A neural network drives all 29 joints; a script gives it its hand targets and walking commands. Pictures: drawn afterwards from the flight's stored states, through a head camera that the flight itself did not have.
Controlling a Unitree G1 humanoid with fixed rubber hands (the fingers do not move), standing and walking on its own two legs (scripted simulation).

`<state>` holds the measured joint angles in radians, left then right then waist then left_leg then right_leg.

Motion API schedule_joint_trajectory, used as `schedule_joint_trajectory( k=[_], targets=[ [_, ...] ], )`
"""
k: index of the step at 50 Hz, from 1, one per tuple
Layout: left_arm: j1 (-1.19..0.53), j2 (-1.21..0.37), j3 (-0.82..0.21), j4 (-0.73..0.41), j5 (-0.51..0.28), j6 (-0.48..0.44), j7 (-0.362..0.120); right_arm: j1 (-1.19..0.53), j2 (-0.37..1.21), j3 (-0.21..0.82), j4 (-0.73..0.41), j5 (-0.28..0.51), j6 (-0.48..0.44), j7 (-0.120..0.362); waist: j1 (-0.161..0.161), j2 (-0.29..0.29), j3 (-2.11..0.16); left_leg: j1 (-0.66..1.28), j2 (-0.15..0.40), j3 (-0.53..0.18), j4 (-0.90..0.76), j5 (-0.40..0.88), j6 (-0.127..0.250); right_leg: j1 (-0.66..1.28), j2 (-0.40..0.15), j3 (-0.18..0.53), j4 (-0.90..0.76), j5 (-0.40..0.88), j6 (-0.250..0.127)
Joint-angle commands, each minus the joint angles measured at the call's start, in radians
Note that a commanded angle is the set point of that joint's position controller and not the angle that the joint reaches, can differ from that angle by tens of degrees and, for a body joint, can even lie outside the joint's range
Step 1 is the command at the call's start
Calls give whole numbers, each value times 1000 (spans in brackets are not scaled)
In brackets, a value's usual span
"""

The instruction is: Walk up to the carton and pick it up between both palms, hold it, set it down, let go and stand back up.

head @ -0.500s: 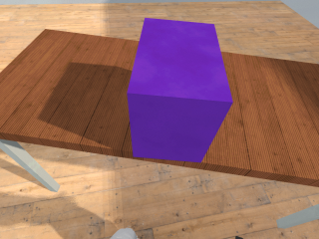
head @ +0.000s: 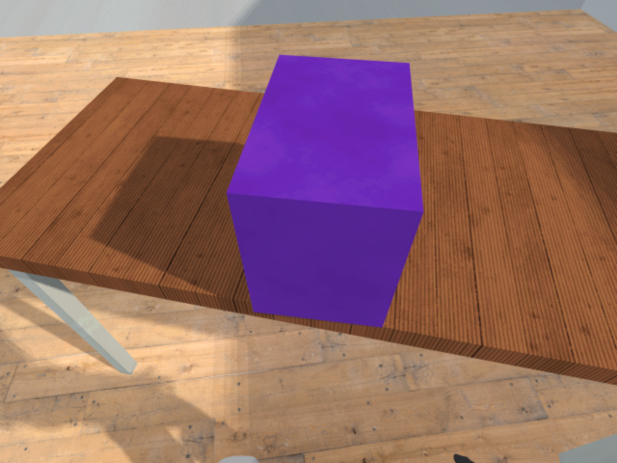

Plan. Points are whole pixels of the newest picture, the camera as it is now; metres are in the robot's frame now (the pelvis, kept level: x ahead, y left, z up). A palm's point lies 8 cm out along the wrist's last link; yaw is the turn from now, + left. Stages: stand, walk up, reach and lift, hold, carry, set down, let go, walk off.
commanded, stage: walk up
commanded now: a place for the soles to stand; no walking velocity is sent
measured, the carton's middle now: (330, 189) +0.47 -0.03 +0.08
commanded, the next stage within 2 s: none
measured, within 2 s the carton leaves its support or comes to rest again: neither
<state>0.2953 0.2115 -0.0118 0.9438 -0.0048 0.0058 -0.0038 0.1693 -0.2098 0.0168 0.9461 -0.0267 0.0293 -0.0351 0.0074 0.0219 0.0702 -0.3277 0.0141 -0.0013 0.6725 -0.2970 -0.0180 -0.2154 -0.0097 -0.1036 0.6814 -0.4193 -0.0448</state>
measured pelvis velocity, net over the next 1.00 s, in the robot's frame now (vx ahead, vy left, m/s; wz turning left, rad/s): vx -0.02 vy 0.03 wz -0.25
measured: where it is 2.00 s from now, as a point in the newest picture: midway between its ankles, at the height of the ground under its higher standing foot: outside the picture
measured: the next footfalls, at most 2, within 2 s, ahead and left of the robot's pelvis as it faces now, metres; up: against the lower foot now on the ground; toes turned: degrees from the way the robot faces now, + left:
none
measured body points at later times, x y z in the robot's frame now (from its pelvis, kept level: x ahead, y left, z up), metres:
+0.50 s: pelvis -0.01 +0.01 +0.01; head +0.00 +0.01 +0.46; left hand +0.04 +0.26 -0.13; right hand +0.04 -0.23 -0.13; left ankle +0.04 +0.13 -0.72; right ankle -0.03 -0.09 -0.72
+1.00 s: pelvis -0.02 +0.03 +0.01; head -0.01 +0.02 +0.46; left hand +0.07 +0.28 -0.13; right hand +0.00 -0.23 -0.15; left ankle +0.04 +0.13 -0.72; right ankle -0.03 -0.09 -0.72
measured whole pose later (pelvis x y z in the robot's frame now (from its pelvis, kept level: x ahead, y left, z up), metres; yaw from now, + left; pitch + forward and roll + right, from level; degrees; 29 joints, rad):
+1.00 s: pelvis -0.02 +0.03 +0.01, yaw -14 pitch -2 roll +2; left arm 0.33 0.22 -0.01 0.94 0.00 -0.02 0.02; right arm 0.14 -0.25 0.03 1.04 -0.02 0.04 -0.01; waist 0.01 0.00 0.05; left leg -0.28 0.07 0.25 0.58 -0.26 0.03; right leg -0.30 0.04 0.15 0.66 -0.32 0.00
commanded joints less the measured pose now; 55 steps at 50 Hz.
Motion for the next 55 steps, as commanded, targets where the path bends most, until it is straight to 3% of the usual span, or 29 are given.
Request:
schedule_joint_trajectory(
  k=[1,3,5,11,16,30,39,55],
  targets=[
    [33,168,38,-64,-7,-29,12,-55,-107,-21,-40,0,-33,13,-3,-95,-3,84,39,-21,-102,224,41,-62,-189,246,-305,507,6],
    [48,175,42,-58,-6,-33,12,-58,-101,-15,-30,1,-35,11,0,-117,-37,90,46,-14,-118,223,39,-2,-188,249,-284,596,12],
    [53,167,41,-57,-2,-32,12,-60,-101,-11,-17,4,-36,8,6,-127,-68,104,51,-10,-133,228,42,29,-178,235,-279,608,11],
    [26,169,41,-64,-3,-28,13,-73,-114,-6,14,3,-29,10,-2,-110,-31,146,58,-4,-187,131,39,-69,-164,265,-344,340,-15],
    [34,161,38,-49,-1,-32,10,-67,-132,-4,42,6,-37,14,2,-43,-46,179,86,-10,-219,128,52,-101,-124,256,-343,218,-19],
    [84,143,28,-18,7,-40,18,-59,-169,-10,58,18,-32,15,14,35,-6,123,163,-34,-327,-55,96,-147,-39,243,-222,181,-11],
    [89,158,32,-33,8,-46,26,-47,-179,-14,49,11,-17,17,-1,-21,-44,171,167,34,-281,-72,98,-197,-37,296,-184,243,-15],
    [88,187,43,-90,7,-41,38,-47,-186,-22,10,10,3,20,-6,-88,-45,212,161,81,-223,-108,98,-284,-22,404,-163,250,-23]
  ],
)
